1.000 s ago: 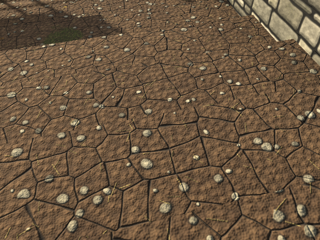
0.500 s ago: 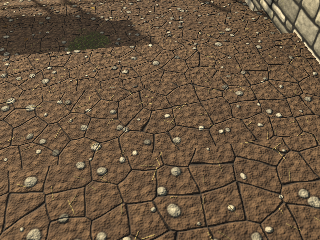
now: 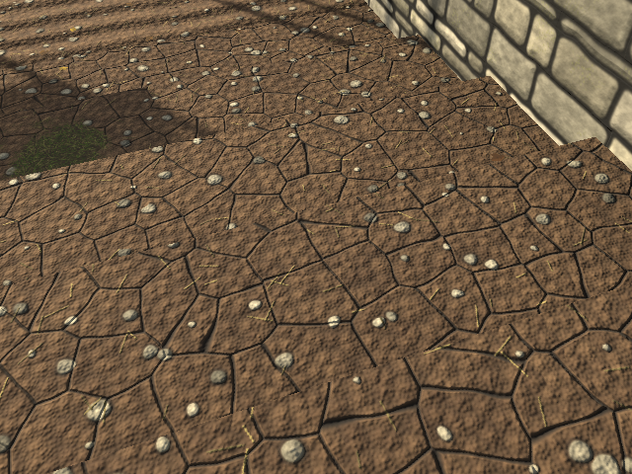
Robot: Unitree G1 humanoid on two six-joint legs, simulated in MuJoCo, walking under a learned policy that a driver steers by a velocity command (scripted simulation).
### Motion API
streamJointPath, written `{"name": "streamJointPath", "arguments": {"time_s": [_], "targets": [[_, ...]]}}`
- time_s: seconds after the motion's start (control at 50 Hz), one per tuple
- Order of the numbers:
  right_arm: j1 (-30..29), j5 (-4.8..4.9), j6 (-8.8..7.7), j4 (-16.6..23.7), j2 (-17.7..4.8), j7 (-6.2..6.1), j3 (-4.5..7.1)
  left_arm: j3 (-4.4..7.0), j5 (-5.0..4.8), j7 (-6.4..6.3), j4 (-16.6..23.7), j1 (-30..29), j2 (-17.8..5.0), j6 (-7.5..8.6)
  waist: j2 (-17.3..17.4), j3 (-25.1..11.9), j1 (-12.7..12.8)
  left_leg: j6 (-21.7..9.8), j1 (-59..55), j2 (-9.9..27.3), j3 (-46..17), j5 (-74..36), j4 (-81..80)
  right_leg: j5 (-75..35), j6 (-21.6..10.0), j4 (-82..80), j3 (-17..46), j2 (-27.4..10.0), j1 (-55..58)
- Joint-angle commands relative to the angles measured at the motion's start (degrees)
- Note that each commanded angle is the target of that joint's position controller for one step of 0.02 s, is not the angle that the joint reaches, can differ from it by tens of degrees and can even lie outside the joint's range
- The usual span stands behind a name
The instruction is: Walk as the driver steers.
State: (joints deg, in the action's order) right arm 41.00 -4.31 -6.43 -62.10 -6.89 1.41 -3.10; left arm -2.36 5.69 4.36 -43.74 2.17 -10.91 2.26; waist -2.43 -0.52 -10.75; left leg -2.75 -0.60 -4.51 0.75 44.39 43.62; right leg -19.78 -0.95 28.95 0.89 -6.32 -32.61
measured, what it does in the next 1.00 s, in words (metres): goes down, turning left: right foot 0.17 m lower, then left foot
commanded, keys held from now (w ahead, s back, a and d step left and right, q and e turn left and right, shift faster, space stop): w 0.02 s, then w+q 0.04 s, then q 0.94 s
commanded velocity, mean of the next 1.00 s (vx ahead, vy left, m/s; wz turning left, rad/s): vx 0.15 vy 0.00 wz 0.45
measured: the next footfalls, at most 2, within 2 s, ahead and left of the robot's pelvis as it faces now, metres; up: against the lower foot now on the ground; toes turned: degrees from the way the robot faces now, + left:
right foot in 0.08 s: +0.23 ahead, -0.15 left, -0.17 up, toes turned -8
left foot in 0.50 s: +0.41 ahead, +0.11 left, -0.17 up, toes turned +12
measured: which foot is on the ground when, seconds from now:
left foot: down 0.00-0.10, up 0.12-0.48, down 0.50-1.00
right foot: up 0.00-0.06, down 0.08-0.52, up 0.54-1.00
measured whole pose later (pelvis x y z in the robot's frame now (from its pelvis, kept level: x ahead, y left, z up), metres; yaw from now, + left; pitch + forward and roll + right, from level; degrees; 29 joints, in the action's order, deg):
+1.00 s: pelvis +0.33 -0.02 -0.09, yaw +29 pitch +2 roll -1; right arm 13.0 -1.3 -4.3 -44.5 -15.6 2.7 3.2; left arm 4.5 1.4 -1.1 -47.6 13.3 -18.1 2.6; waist 0.5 2.8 -2.0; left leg -4.0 17.3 -7.5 -15.3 0.9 17.5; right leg 17.1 0.4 25.4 1.0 1.5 -12.3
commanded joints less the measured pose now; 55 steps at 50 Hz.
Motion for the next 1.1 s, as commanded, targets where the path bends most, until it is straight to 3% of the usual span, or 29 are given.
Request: {"name": "streamJointPath", "arguments": {"time_s": [0.02, 0.04, 0.06, 0.08, 0.1, 0.12, 0.14, 0.16, 0.18, 0.22, 0.24, 0.28, 0.34, 0.4, 0.48, 0.5, 0.52, 0.54, 0.56, 0.58, 0.62, 0.66, 0.76, 0.88, 1.0, 1.04, 1.06, 1.08, 1.1], "targets": [[3.64, 1.1, 0.55, -0.11, -9.18, -0.64, 2.21, 0.76, -0.26, -0.36, 2.76, -10.04, -4.02, 0.81, 3.17, 11.08, -0.25, -8.96, 4.19, 11.54, -13.81, -33.86, -5.87, 0.72, -0.21, -9.71, -1.16, -1.01, 2.7], [4.23, 0.23, 1.18, -0.89, -9.61, 0.02, 2.39, 1.25, -0.69, -0.71, 0.72, -6.75, -5.25, 0.74, 2.7, 9.38, 1.27, -7.97, 5.77, 10.62, -13.39, -37.56, -1.26, -2.73, -0.34, -10.18, -0.53, -1.75, 10.53], [3.05, 1.11, 1.42, -0.57, -9.95, 0.57, 2.67, 2.35, -0.52, -1.26, -2.38, -0.06, -7.23, 0.7, 0.93, 7.76, 5.02, -6.18, 6.66, 8.09, -11.18, -42.13, 5.5, -3.73, -0.26, -14.16, -2.41, -0.82, 18.58], [0.56, -0.33, 2.65, -0.72, -9.9, 1.93, 2.45, 3.76, -1.23, -1.76, -8.26, 16.1, -9.87, 1.18, -2.68, 5.44, 11.84, -3.01, 17.15, 6.34, -8.74, -41.71, 18.89, -14.88, -1.5, -17.47, -2.49, -2.14, 37.96], [3.49, -1.1, 3.22, -1.32, -6.66, 4.2, 1.68, 5.24, -1.67, -2.53, -13.15, 36.14, -11.97, 1.02, -9.94, -7.42, 18.34, 1.75, 31.3, 2.56, -5.12, -33.0, 36.55, -29.88, -8.28, -8.31, -2.79, -6.08, 67.76], [14.04, 0.11, 3.08, -2.68, -0.2, 4.94, 0.75, 6.39, -2.03, -0.96, -13.63, 42.68, -14.73, 1.3, -17.91, -30.04, 14.65, 5.83, 37.35, -0.57, -4.63, 3.15, 64.21, -67.58, -24.13, 16.8, 6.66, -20.75, 90.28], [0.5, 2.01, 2.72, 1.96, -7.65, 5.42, 2.81, 6.24, 1.04, -0.13, -14.23, 42.97, -13.43, 1.2, -7.91, -26.26, 19.27, 8.28, 47.5, -1.42, -4.82, 7.0, 75.85, -73.48, -24.54, 15.88, 10.45, -22.05, 84.34], [-11.71, 2.52, 2.04, 8.47, -8.92, 5.84, 3.72, 7.24, -0.14, -0.54, -12.78, 33.98, -15.93, 0.96, -4.03, -18.76, 17.89, 6.97, 55.37, 1.32, -2.92, 3.41, 70.93, -50.48, -21.08, 8.21, 9.62, -21.52, 72.18], [-18.25, 2.43, 1.13, 11.8, -9.52, 4.81, 4.11, 6.15, -1.62, -0.93, -7.69, 20.06, -13.47, 1.37, 1.63, -9.87, 13.73, 5.56, 51.92, 6.58, -4.31, -0.07, 59.19, -38.94, -20.01, 1.84, 6.62, -21.73, 52.06], [-17.53, 1.08, 0.54, 10.54, -4.49, 2.48, 3.07, 3.63, -1.97, -2.27, -5.06, 9.04, -5.2, 2.95, 3.59, 2.27, 6.57, 2.97, 37.13, 12.51, -7.69, -11.85, 36.32, -27.35, -16.52, -10.47, 1.26, -17.52, 20.12], [-15.47, 0.61, 0.68, 9.57, -2.73, 2.41, 3.28, 3.93, -1.56, -2.54, -5.21, 9.2, -5.89, 3.84, -0.48, 3.47, 3.73, 2.66, 31.98, 11.25, -4.8, -16.75, 31.65, -25.66, -15.96, -12.88, -2.3, -14.46, 15.03], [-13.12, 0.68, 0.86, 7.69, -1.91, 3.88, 3.97, 5.22, -1.91, -3.68, -4.78, 7.47, -8.61, 5.4, -0.54, 1.21, 2.24, 2.19, 23.63, 10.64, -1.0, -34.47, 8.79, -17.57, -14.43, -15.99, -10.12, -8.56, 10.64], [-19.2, 1.95, 1.31, 11.16, -4.78, 3.32, 4.0, 7.56, -1.69, -4.33, -3.8, 6.9, -12.39, 5.62, -1.34, -0.43, 3.73, 1.91, 24.12, 11.62, -3.81, -40.08, 0.85, -18.2, -14.34, -16.76, -7.48, -13.74, 17.45], [-23.34, 1.96, 1.9, 13.47, -8.29, 2.33, 4.73, 9.29, -1.71, -4.44, -2.86, 5.73, -12.71, 5.05, 1.93, -0.01, 5.39, 1.33, 29.48, 12.25, -6.01, -38.97, -2.17, -13.46, -13.54, -13.44, -9.03, -15.96, 27.55], [-30.9, 2.18, 1.37, 16.62, -13.52, 1.98, 7.15, 9.95, -2.97, -5.65, -2.44, 7.97, -12.3, 4.53, 2.98, 0.01, 7.91, -1.81, 22.81, 6.59, -0.25, -43.47, -7.26, -2.39, -7.68, -5.3, -15.15, -9.52, 29.23], [-30.61, 2.72, 0.55, 16.87, -16.82, 1.41, 8.41, 9.93, -3.68, -5.46, -1.76, 9.27, -12.02, 4.4, 5.59, -2.38, 8.14, -4.53, 16.92, 4.96, -0.65, -55.93, -9.02, -0.08, -4.75, -0.32, -17.04, -6.08, 27.9], [-28.15, 3.04, -0.11, 17.38, -23.58, 0.12, 10.23, 9.56, -4.17, -5.2, 0.09, 13.45, -10.07, 4.16, 15.04, -10.44, 9.74, -13.42, 4.5, 11.06, -11.15, -79.44, -13.42, 19.9, 1.61, 11.22, -20.46, 0.72, 23.03], [-19.58, 2.17, -0.04, 16.95, -26.17, -0.74, 10.76, 8.05, -3.36, -4.54, 3.95, 10.63, -7.39, 4.36, 20.23, -21.33, 6.02, -24.15, -12.45, 22.72, -32.68, -79.32, -20.24, 61.4, 5.26, 23.92, -14.49, 8.06, 9.31], [-14.58, 0.93, -1.01, 13.75, -24.26, -1.1, 10.85, 7.84, -3.6, -2.89, 5.66, 1.08, -9.3, 3.51, 9.35, -15.59, 1.74, -20.57, -12.33, 22.73, -35.34, -69.4, -23.37, 67.14, 3.73, 29.05, -3.44, 7.65, 0.67], [-16.7, 1.3, -1.62, 12.9, -23.22, -1.38, 11.25, 7.93, -3.86, -2.72, 6.1, -0.9, -9.48, 3.01, 7.02, -8.72, 3.08, -18.15, -7.22, 21.76, -31.89, -63.71, -25.07, 65.15, 2.96, 31.27, -0.31, 5.49, -3.71], [-25.22, 4.35, -0.47, 14.65, -17.8, -1.37, 9.71, 9.08, -1.91, -4.7, 3.95, 5.76, -12.07, 2.57, 8.76, -6.27, 9.13, -16.83, 4.26, 18.26, -27.35, -55.44, -29.67, 60.7, 2.27, 31.14, 2.45, 2.53, 2.87], [-29.04, 3.23, 0.45, 16.23, -16.12, -1.01, 8.85, 8.61, -1.61, -5.83, 3.34, 8.03, -9.98, 2.29, 5.23, -4.79, 12.73, -14.97, 13.41, 15.19, -23.86, -52.09, -33.42, 53.45, 1.65, 27.09, 2.7, 3.11, 11.42], [-30.12, 2.9, -0.45, 19.08, -18.4, 0.49, 9.39, 8.34, -3.23, -4.4, 1.44, 10.53, -10.14, -0.23, 6.55, -3.36, 11.82, -12.83, 16.08, 13.38, -22.89, -38.33, -35.29, 42.31, 3.89, 18.51, 1.4, 5.29, 15.84], [-25.64, 3.52, -0.18, 20.22, -18.07, 0.77, 9.01, 7.8, -3.18, -6.21, 0.55, 8.1, -11.01, 0.37, 7.79, -2.58, 7.57, -13.55, 8.72, 15.32, -31.78, -25.34, -33.56, 42.74, 4.16, 8.79, 2.0, 5.49, 11.82], [-29.75, 2.57, 2.52, 21.49, -18.26, 1.48, 8.25, 7.78, -5.32, -5.15, -0.89, 14.71, -12.08, 1.79, 7.71, -3.8, 11.2, -12.36, 14.65, 11.36, -33.54, -29.91, -29.98, 31.43, -1.25, -11.5, -0.48, 8.05, 26.53], [-27.67, 1.69, 3.44, 21.24, -13.35, 1.57, 6.18, 8.2, -5.4, -5.15, 0.17, 17.96, -15.22, 2.85, 3.22, -6.18, 11.64, -6.52, 20.36, 6.02, -29.67, -23.53, -22.84, 23.65, -12.1, -16.39, 8.67, -2.3, 34.36], [-31.18, 0.66, 3.37, 24.74, -11.6, 1.39, 5.75, 9.6, -3.81, -5.63, 2.17, 15.52, -20.53, 3.92, -7.34, -0.92, 11.25, 1.62, 37.05, -4.78, -15.71, -16.75, -12.05, 14.92, -26.01, -21.31, 26.08, -16.34, 37.67], [-28.18, -1.24, 3.2, 22.13, -15.26, 0.86, 6.67, 9.32, -1.9, -6.0, 2.88, 11.59, -19.73, 4.32, -0.4, 1.76, 9.38, 4.57, 39.05, 0.99, -13.36, -14.81, -1.74, 15.76, -25.41, -24.01, 24.45, -20.58, 35.81], [-26.02, -1.04, 3.5, 19.82, -17.41, 0.07, 7.5, 8.75, -3.0, -6.24, 4.59, 8.95, -16.33, 4.53, 1.1, 0.88, 8.8, 4.86, 36.36, 3.01, -11.23, -18.98, 4.17, 25.93, -19.4, -24.23, 18.08, -15.73, 34.79]]}}
Keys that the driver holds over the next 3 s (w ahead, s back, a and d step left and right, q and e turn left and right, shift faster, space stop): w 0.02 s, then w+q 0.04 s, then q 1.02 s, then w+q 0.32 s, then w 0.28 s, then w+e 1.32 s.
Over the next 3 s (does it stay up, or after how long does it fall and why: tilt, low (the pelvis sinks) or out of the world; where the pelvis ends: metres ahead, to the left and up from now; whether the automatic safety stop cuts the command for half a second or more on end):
stays up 1.09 0.62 -0.25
